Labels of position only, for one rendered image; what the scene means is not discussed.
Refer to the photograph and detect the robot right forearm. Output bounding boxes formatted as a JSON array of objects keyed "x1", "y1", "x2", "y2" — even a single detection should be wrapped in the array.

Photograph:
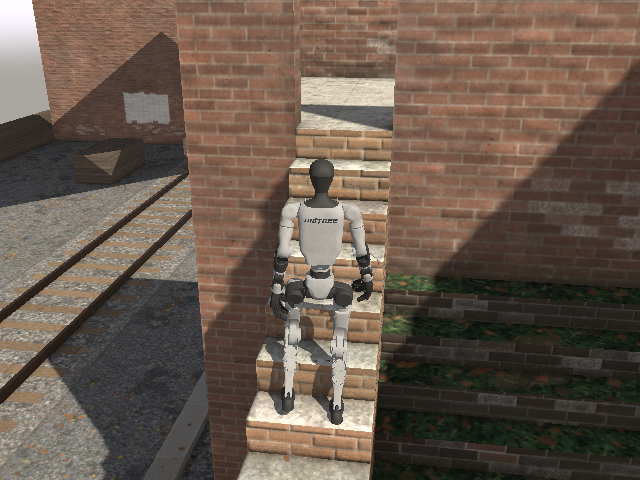
[{"x1": 356, "y1": 242, "x2": 373, "y2": 282}]

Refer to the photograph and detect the robot right upper arm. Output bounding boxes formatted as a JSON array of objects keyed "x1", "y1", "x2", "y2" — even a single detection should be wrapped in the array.
[{"x1": 342, "y1": 203, "x2": 367, "y2": 257}]

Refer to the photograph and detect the robot left upper arm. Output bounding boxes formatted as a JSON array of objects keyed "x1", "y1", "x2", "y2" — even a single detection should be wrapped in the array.
[{"x1": 277, "y1": 202, "x2": 301, "y2": 259}]

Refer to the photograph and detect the robot right hand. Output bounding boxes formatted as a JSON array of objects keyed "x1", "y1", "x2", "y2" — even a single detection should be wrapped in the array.
[{"x1": 351, "y1": 278, "x2": 373, "y2": 302}]

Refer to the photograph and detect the right robot thigh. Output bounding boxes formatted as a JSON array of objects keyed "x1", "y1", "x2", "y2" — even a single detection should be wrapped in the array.
[{"x1": 330, "y1": 281, "x2": 353, "y2": 358}]

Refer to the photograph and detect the robot left forearm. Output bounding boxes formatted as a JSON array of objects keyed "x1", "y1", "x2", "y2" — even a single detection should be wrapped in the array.
[{"x1": 271, "y1": 243, "x2": 288, "y2": 294}]

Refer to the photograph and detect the robot left hand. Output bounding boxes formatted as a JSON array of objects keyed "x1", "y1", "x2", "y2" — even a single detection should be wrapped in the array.
[{"x1": 270, "y1": 292, "x2": 294, "y2": 321}]

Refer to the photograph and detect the robot right shin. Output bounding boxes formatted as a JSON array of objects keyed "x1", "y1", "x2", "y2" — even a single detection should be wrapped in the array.
[{"x1": 332, "y1": 340, "x2": 347, "y2": 410}]

